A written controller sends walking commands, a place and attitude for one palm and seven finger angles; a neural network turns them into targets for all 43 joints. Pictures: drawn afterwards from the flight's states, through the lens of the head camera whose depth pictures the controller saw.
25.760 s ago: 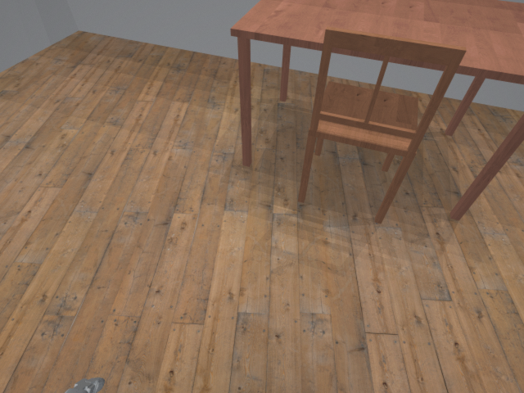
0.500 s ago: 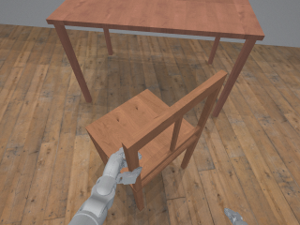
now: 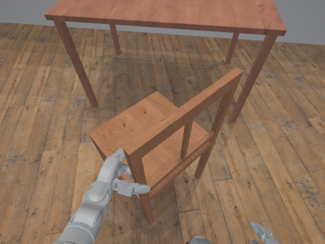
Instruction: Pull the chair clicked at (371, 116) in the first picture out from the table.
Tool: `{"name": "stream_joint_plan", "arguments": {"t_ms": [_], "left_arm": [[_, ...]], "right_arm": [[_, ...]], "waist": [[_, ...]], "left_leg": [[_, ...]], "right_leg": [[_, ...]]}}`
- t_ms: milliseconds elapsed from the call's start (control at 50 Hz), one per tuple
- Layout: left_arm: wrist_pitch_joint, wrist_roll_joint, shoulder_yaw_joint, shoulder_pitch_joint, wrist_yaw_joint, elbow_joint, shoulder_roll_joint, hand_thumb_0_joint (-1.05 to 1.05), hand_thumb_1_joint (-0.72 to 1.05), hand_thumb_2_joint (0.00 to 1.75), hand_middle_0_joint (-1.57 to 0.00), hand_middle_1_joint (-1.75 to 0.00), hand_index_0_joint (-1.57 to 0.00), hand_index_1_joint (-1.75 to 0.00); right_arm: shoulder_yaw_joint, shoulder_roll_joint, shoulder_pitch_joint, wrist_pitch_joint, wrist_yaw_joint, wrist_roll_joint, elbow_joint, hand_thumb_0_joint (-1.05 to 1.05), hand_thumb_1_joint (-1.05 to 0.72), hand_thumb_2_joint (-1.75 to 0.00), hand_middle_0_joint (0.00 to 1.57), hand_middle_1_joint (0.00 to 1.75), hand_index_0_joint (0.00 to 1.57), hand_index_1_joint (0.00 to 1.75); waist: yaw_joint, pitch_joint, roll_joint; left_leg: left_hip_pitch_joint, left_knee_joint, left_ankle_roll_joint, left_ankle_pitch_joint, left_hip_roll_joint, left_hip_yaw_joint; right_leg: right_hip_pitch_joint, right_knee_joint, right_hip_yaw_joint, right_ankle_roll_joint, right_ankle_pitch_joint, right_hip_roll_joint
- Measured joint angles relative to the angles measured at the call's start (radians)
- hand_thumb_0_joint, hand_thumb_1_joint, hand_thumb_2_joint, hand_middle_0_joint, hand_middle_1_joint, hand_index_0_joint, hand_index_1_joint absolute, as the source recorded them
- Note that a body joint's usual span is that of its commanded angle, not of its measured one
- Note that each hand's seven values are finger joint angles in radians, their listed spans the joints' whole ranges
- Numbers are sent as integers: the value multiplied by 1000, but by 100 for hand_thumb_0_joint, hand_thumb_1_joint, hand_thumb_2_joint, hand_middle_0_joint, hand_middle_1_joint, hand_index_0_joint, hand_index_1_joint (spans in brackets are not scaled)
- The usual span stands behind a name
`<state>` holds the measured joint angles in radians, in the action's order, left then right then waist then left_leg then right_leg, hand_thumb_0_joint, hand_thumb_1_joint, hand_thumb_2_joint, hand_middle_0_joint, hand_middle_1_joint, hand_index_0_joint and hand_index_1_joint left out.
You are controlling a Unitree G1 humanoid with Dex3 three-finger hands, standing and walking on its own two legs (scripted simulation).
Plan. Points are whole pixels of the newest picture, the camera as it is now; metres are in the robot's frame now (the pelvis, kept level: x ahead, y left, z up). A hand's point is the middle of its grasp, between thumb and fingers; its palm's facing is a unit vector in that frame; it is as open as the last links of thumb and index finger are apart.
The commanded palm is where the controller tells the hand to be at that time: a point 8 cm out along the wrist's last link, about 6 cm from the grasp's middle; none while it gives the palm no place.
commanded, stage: open the thumb and straighten the fingers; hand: left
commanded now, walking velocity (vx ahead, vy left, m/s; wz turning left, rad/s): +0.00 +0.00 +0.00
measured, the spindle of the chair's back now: (185, 139) +0.44 -0.08 -0.09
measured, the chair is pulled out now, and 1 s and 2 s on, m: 0.55 0.55 0.55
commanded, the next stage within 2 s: draw the fingers out of the gap in 0.42 s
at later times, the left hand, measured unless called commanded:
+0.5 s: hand (128, 178) +0.29 +0.09 -0.05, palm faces -0.21 -0.97 -0.12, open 17.3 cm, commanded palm +0.29 +0.15 -0.03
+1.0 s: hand (119, 210) +0.21 +0.11 -0.05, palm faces -0.20 -0.97 -0.11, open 17.5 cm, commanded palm +0.21 +0.16 -0.03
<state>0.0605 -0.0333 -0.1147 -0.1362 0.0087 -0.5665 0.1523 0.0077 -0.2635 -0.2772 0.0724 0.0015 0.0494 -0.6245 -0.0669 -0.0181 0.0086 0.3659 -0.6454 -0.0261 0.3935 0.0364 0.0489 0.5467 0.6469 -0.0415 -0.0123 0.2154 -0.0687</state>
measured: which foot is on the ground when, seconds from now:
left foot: down 0.00-1.00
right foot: down 0.00-1.00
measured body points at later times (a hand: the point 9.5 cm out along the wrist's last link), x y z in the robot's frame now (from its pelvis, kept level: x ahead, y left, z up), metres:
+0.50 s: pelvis +0.01 +0.00 -0.01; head +0.06 -0.02 +0.43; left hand +0.30 +0.15 -0.04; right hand +0.14 -0.26 -0.11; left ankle -0.04 +0.14 -0.72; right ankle +0.06 -0.13 -0.72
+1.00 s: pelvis +0.01 +0.01 -0.02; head +0.05 +0.00 +0.42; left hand +0.22 +0.16 -0.04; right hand +0.19 -0.23 -0.10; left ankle -0.04 +0.14 -0.72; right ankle +0.06 -0.13 -0.72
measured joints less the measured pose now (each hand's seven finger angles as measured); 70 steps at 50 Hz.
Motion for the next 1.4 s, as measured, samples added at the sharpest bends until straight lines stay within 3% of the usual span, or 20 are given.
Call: {"name": "stream_joint_plan", "arguments": {"t_ms": [80,180,360,500,660,940,1400], "left_arm": [[-33,-18,5,-10,27,12,10,1,-30,32,-38,-120,-42,-122],[-62,-25,12,-9,43,42,2,0,-45,24,-31,-93,-32,-94],[-106,-21,31,13,51,104,10,-1,-53,21,-12,-34,-12,-34],[-131,-21,14,56,59,165,12,-1,-54,20,-3,-9,-3,-9],[-146,-10,11,145,62,257,18,-1,-54,20,-1,-2,-1,-2],[-170,8,-60,413,46,520,30,-1,-54,20,0,0,0,0],[-201,42,-83,707,48,781,43,-1,-54,20,0,0,0,0]], "right_arm": [[-1,-8,-9,8,5,3,12,1,-91,-90,20,30,20,30],[-7,-6,-11,19,15,1,27,1,-91,-90,20,30,20,30],[-17,-3,-5,23,27,1,53,1,-91,-90,21,30,20,30],[-14,-11,0,29,32,0,72,1,-91,-90,21,30,20,30],[-13,-12,6,21,30,-2,95,1,-91,-90,20,30,20,30],[-29,1,18,44,42,-6,143,1,-91,-90,21,30,20,30],[-24,22,14,23,61,-4,212,1,-90,-90,21,30,20,30]], "waist": [[0,-12,16],[0,-18,22],[1,-28,25],[3,-36,27],[7,-46,26],[18,-57,32],[23,-96,35]], "left_leg": [[41,-41,0,16,-3,-3],[76,-77,0,33,-4,-5],[94,-105,-3,50,-2,-14],[101,-121,-2,62,-3,-25],[104,-138,0,76,-5,-29],[132,-206,9,112,-14,-49],[200,-314,15,166,-13,-61]], "right_leg": [[41,41,0,-1,17,-5],[78,80,1,0,34,-8],[94,109,-6,2,55,-8],[94,120,-16,0,67,-12],[94,134,-18,-3,80,-16],[105,186,-33,-12,113,-30],[162,271,-38,-17,154,-34]]}}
